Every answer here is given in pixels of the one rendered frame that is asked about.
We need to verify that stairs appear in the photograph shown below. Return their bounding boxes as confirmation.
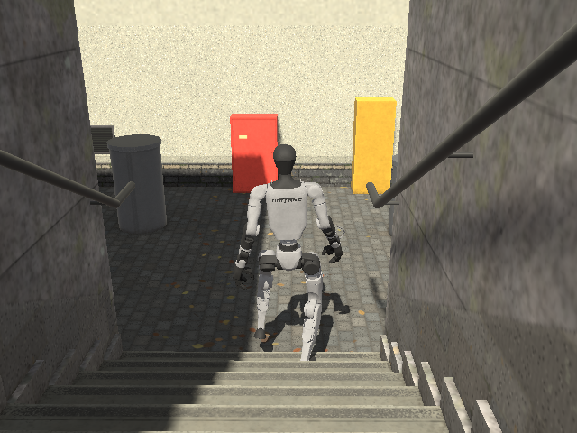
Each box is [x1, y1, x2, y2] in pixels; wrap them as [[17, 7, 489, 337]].
[[0, 351, 449, 433]]

